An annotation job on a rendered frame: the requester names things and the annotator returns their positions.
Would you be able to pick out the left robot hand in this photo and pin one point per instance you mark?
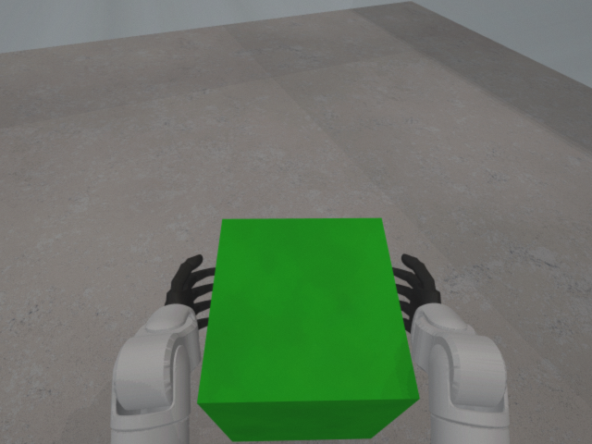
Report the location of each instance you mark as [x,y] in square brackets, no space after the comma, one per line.
[181,287]

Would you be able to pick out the right robot forearm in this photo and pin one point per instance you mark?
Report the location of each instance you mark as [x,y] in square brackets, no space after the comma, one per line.
[467,378]

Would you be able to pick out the left robot forearm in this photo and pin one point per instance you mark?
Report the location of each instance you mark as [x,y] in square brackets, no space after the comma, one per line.
[151,381]

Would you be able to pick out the carton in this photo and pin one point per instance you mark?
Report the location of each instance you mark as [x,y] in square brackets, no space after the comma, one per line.
[305,337]

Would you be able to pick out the right robot hand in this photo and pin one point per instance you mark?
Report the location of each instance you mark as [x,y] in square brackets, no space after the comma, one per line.
[423,288]

